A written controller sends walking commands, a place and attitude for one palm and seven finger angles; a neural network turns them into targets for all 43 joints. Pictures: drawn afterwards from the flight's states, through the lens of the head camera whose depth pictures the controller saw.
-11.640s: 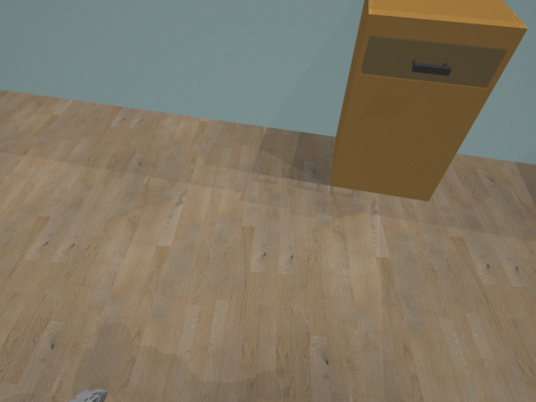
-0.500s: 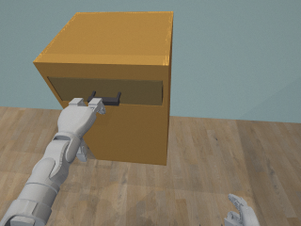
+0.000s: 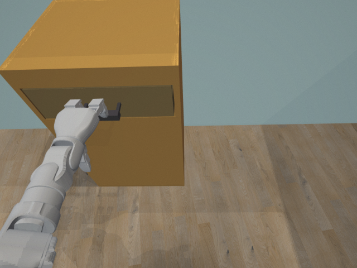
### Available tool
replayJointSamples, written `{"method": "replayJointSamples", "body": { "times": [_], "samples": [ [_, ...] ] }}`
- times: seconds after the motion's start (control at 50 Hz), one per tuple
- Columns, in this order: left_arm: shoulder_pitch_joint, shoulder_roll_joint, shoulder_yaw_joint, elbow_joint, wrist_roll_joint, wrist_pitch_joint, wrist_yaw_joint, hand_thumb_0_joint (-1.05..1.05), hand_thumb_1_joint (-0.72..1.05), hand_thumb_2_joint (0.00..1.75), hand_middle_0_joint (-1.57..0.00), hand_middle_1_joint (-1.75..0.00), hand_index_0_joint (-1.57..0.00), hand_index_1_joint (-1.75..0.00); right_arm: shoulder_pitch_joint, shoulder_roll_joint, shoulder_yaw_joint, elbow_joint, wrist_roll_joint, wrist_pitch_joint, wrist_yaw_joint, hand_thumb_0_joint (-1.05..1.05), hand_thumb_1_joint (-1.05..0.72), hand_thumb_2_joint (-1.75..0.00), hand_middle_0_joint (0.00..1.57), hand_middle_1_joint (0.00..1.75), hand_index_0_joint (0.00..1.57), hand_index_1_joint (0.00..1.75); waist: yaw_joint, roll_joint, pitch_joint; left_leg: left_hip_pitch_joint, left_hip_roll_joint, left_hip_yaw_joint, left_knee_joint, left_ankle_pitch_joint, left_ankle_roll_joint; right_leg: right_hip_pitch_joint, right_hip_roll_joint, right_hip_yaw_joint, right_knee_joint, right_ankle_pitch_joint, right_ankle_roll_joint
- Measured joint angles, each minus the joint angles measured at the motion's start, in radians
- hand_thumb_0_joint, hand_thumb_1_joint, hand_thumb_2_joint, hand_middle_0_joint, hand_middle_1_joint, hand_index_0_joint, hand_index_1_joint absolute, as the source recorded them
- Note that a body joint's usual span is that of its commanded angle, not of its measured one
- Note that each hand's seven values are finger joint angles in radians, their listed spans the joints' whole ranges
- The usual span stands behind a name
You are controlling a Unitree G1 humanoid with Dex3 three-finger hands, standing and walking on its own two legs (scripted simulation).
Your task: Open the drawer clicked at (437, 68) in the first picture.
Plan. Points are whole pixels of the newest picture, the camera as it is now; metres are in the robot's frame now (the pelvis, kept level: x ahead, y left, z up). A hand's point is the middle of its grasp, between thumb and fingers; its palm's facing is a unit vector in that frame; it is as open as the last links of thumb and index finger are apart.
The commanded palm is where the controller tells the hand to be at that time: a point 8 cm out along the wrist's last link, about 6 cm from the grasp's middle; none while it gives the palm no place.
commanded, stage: move the hooked fingers above the handle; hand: left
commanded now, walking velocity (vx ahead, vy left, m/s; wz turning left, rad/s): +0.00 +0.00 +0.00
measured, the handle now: (101, 110) +0.57 +0.28 -0.05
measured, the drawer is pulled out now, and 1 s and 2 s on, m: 0.00 0.00 0.00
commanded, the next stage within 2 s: lower the fingers behind the handle in 1.48 s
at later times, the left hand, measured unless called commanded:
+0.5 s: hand (91, 121) +0.48 +0.26 +0.02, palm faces -0.08 +0.00 -1.00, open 13.8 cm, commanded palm +0.47 +0.26 +0.08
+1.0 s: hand (98, 113) +0.51 +0.26 +0.00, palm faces -0.10 -0.01 -1.00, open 13.8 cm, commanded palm +0.50 +0.26 +0.07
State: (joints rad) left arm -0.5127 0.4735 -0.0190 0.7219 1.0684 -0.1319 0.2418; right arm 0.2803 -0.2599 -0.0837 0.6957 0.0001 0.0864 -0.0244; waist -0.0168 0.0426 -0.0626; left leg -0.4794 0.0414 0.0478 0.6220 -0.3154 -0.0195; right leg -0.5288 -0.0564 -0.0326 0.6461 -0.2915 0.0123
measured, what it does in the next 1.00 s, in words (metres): stands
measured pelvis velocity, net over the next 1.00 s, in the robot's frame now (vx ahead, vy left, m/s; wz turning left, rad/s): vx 0.01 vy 0.02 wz -0.04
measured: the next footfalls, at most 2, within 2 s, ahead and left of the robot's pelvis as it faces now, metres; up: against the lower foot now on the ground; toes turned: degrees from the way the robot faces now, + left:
none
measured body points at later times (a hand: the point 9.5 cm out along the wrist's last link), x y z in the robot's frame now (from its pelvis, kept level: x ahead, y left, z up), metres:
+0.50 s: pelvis +0.00 +0.01 -0.02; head +0.10 +0.01 +0.42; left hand +0.47 +0.26 +0.07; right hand +0.00 -0.27 -0.14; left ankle -0.01 +0.14 -0.72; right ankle +0.01 -0.13 -0.72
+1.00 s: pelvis +0.01 +0.02 -0.02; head +0.13 +0.02 +0.41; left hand +0.51 +0.25 +0.06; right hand -0.03 -0.25 -0.15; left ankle -0.01 +0.14 -0.72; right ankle +0.01 -0.13 -0.72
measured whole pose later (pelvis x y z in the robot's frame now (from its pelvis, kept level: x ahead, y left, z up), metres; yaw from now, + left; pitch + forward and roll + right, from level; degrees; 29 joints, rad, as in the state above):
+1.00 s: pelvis +0.01 +0.02 -0.02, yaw -2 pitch +22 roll -1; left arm -0.86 0.60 0.07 1.10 1.13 -0.13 0.26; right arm 0.39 -0.25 -0.06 0.72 -0.04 0.13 0.00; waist -0.14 0.05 -0.12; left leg -0.80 0.06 0.06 0.83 -0.41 0.01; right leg -0.82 -0.04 -0.01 0.77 -0.33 0.04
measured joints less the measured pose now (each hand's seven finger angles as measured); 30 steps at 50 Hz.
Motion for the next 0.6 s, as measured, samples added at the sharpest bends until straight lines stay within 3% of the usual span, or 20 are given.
{"method": "replayJointSamples", "body": {
  "times": [0.12,0.28,0.6],
  "samples": [
    [-0.11,0.028,-0.003,0.144,0.012,0.0,-0.003,0.0,-0.49,0.3,-0.32,-1.2,-0.32,-1.2,0.007,0.003,0.006,-0.001,0.002,-0.005,-0.004,0.01,-0.91,-0.9,0.2,0.3,0.2,0.3,-0.022,-0.003,-0.009,-0.048,0.001,-0.004,0.023,-0.003,0.002,-0.042,0.001,-0.002,0.014,0.001,0.001],
    [-0.195,0.055,0.028,0.236,0.027,-0.053,0.001,0.0,-0.49,0.3,-0.32,-1.2,-0.32,-1.2,0.033,-0.003,0.007,-0.004,-0.009,-0.002,-0.003,0.01,-0.91,-0.9,0.2,0.3,0.2,0.3,-0.05,-0.007,-0.027,-0.123,0.005,0.001,0.068,-0.02,0.007,-0.113,0.003,0.005,0.043,-0.004,0.006],
    [-0.333,0.115,0.043,0.364,0.058,-0.041,0.027,0.0,-0.49,0.3,-0.32,-1.2,-0.32,-1.2,0.092,-0.008,0.004,0.028,-0.032,0.008,0.011,0.01,-0.91,-0.89,0.2,0.3,0.2,0.3,-0.105,-0.012,-0.052,-0.277,0.007,-0.002,0.17,-0.062,0.023,-0.248,0.003,0.008,0.102,-0.021,0.02]
  ]
}}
